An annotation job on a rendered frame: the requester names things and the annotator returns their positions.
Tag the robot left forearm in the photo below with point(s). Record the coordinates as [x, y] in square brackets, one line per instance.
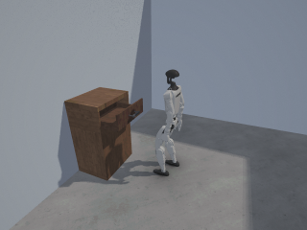
[168, 123]

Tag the right robot upper arm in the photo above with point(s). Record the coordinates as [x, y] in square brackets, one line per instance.
[181, 101]

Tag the right robot foot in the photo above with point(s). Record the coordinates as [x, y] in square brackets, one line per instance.
[170, 162]

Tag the drawer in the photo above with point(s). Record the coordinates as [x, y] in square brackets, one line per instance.
[117, 115]

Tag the robot right forearm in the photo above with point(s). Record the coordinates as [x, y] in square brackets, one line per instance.
[180, 111]

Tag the handle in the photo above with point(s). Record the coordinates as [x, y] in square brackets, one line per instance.
[137, 112]

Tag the robot left hand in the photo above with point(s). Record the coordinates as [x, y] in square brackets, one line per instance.
[164, 137]

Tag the left robot upper arm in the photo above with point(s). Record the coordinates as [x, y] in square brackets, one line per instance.
[168, 97]

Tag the left robot thigh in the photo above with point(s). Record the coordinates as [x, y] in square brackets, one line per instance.
[158, 138]

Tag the cabinet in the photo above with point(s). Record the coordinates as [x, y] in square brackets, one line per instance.
[100, 152]

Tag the robot right hand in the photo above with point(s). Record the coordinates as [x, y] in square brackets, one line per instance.
[179, 126]

